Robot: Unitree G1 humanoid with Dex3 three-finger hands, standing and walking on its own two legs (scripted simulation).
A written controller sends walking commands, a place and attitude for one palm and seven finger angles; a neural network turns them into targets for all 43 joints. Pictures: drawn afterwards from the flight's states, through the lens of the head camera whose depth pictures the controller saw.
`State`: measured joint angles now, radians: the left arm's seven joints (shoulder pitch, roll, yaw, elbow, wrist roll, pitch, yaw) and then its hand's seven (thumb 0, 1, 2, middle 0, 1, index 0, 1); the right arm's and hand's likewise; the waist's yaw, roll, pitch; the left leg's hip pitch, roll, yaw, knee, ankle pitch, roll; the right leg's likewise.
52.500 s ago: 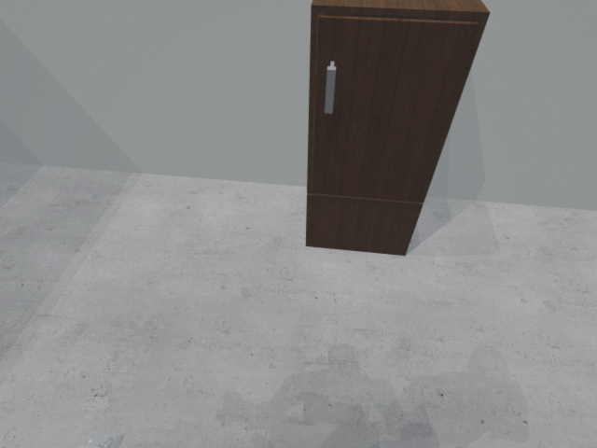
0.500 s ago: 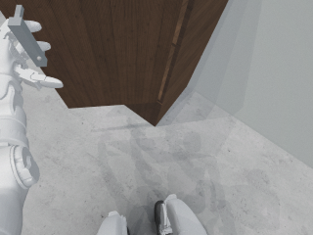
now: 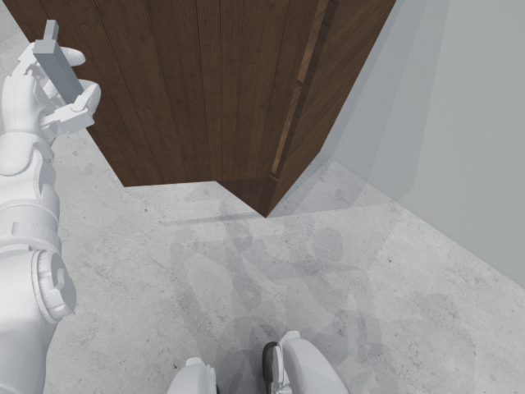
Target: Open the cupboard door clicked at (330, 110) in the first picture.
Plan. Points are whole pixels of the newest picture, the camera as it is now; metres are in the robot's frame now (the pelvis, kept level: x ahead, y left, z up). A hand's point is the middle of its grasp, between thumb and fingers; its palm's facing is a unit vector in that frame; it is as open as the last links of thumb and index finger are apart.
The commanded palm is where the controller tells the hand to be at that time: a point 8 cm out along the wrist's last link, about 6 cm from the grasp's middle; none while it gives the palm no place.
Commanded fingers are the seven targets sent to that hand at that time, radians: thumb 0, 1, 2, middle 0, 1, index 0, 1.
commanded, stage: close the thumb around the handle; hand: left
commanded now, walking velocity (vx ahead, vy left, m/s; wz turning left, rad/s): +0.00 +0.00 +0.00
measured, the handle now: (69, 72) +0.57 +0.23 +0.07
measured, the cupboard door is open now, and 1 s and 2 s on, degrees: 44 73 89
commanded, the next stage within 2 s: pull the door open along its arc in 0.16 s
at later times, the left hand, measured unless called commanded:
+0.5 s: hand (81, 111) +0.51 +0.21 +0.06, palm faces +0.01 -1.00 -0.03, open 6.0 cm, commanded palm +0.46 +0.26 +0.06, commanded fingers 0.00 0.90 0.90 -0.40 -1.35 -0.40 -1.35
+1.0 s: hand (132, 205) +0.36 +0.14 +0.07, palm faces +0.25 -0.97 +0.06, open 6.4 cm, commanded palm +0.30 +0.21 +0.06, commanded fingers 0.00 0.90 0.90 -0.40 -1.35 -0.40 -1.35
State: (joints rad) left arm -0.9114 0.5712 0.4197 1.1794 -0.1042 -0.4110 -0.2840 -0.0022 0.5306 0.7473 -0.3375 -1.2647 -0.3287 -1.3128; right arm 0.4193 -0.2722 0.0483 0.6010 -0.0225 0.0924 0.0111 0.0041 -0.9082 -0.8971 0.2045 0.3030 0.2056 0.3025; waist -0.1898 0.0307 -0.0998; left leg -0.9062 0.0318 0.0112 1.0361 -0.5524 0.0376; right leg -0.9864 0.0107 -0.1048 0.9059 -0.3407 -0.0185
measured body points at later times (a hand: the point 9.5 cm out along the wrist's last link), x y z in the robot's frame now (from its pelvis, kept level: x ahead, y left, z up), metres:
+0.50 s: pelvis +0.00 -0.01 +0.00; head +0.15 +0.01 +0.43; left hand +0.50 +0.26 +0.07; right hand -0.01 -0.27 -0.10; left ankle -0.05 +0.09 -0.67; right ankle +0.04 -0.12 -0.67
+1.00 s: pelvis +0.01 -0.01 +0.02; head +0.09 -0.01 +0.46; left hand +0.34 +0.19 +0.07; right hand +0.16 -0.24 -0.09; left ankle -0.05 +0.09 -0.67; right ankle +0.04 -0.12 -0.67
